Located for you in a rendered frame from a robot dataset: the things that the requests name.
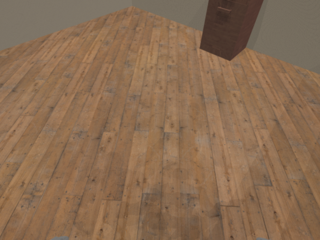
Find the handle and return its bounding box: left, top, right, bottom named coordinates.
left=217, top=7, right=230, bottom=14

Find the cabinet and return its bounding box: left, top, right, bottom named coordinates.
left=200, top=0, right=264, bottom=61

